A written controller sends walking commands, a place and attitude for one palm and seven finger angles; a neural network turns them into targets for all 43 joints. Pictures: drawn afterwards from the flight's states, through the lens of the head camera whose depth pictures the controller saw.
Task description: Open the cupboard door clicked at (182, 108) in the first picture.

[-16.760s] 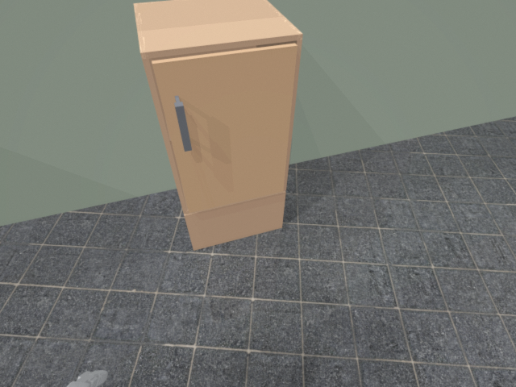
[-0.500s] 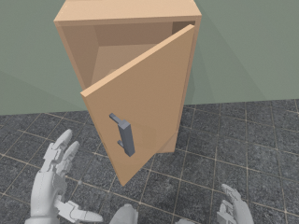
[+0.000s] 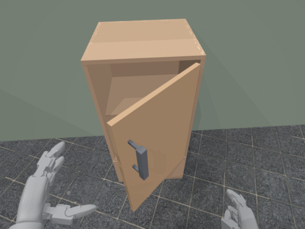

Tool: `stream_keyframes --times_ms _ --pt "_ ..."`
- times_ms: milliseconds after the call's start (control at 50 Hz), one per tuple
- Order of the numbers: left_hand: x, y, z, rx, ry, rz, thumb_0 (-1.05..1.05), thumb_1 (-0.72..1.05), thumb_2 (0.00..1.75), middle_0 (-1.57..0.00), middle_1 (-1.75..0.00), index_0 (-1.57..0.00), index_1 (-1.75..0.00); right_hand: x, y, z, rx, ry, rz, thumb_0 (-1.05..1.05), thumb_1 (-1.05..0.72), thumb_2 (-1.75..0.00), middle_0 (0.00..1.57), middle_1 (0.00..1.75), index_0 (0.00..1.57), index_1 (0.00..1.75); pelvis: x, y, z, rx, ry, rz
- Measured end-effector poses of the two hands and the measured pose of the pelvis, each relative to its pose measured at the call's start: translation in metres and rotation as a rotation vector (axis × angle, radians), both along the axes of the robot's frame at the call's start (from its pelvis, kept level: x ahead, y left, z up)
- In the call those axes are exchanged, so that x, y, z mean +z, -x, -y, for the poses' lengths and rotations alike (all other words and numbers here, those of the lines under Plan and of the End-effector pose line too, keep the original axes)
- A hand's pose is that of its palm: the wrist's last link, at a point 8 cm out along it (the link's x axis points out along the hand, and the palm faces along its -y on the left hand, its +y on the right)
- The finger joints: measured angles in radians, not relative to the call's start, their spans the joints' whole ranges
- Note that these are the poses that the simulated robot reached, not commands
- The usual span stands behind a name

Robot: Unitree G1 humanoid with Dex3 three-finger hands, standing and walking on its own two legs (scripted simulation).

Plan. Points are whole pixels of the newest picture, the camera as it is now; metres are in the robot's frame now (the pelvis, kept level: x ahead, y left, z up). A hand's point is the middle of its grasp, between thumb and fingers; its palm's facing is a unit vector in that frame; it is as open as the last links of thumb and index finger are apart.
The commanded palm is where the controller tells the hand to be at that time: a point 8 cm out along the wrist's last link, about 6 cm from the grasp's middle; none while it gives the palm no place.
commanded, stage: draw the hand back to the body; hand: left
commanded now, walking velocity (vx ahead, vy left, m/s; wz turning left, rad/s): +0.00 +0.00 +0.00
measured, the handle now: (138, 160) +0.33 +0.08 -0.02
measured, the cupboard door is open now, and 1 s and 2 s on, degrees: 44 44 44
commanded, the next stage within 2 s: step back with the hand held close in 0.82 s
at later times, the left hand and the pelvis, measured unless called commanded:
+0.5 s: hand (23, 146) +0.21 +0.26 +0.20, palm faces +0.47 -0.79 -0.40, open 8.5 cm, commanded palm +0.16 +0.29 +0.21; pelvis +0.02 +0.00 +0.03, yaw -1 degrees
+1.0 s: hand (38, 145) +0.22 +0.24 +0.20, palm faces +0.43 -0.80 -0.41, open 7.4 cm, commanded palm +0.17 +0.28 +0.21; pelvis +0.02 -0.02 +0.04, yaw +0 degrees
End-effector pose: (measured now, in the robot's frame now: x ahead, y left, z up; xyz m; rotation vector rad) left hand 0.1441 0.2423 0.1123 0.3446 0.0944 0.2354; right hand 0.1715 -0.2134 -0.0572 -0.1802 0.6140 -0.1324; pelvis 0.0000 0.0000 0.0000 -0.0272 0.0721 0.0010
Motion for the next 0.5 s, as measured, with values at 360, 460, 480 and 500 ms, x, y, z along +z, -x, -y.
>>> stream_keyframes --times_ms 360,460,480,500 --pt "0.08 -0.018 -0.043 0.125 -0.135 0.208 0.01 0.46 0.71 -0.2 -0.3 -0.19 -0.3 0.019 -0.016 -0.003 0.046 0.016 -0.003 0.01 -0.91 -0.89 0.2 0.3 0.2 0.3 0.026 -0.017 -0.002 -0.008 -0.014 0.092" --pt "0.102 -0.022 -0.05 0.155 -0.174 0.273 0.01 0.63 0.79 -0.2 -0.3 -0.2 -0.3 0.021 -0.022 0.002 0.052 0.02 -0.006 0.01 -0.91 -0.89 0.2 0.3 0.2 0.3 0.03 -0.019 0.001 -0.009 -0.017 0.103" --pt "0.105 -0.022 -0.052 0.16 -0.181 0.286 0.01 0.66 0.8 -0.2 -0.3 -0.2 -0.3 0.021 -0.022 0.003 0.053 0.02 -0.008 0.01 -0.91 -0.89 0.2 0.3 0.2 0.3 0.031 -0.019 0.002 -0.009 -0.018 0.105" --pt "0.108 -0.023 -0.052 0.166 -0.184 0.295 0.01 0.69 0.82 -0.21 -0.3 -0.2 -0.3 0.022 -0.023 0.004 0.053 0.02 -0.01 0.01 -0.91 -0.89 0.2 0.3 0.2 0.3 0.032 -0.02 0.003 -0.01 -0.019 0.107"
